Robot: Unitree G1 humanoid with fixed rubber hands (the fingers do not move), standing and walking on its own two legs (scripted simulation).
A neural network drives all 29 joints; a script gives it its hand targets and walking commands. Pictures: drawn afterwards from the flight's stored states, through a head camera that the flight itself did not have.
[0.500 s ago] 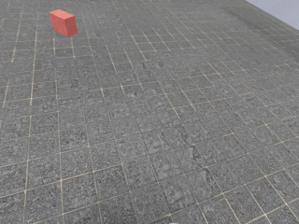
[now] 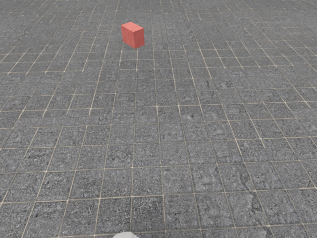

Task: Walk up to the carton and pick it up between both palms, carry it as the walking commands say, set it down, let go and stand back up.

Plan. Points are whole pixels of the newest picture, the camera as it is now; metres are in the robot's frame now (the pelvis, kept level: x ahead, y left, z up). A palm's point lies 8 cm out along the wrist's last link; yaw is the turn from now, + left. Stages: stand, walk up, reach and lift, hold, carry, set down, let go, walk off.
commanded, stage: walk up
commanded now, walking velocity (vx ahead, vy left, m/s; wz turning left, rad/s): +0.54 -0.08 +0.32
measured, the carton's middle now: (132, 35) +2.49 +0.33 -0.64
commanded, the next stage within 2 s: none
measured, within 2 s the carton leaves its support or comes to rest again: neither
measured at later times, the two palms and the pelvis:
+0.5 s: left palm (100, 156) +0.40 +0.21 -0.11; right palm (243, 231) +0.18 -0.24 -0.15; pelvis +0.25 -0.03 -0.01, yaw +7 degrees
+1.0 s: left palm (101, 139) +0.49 +0.23 -0.13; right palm (216, 122) +0.56 -0.23 -0.12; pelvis +0.50 -0.01 +0.01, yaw +5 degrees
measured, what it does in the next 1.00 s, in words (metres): walks ahead: left foot, then right foot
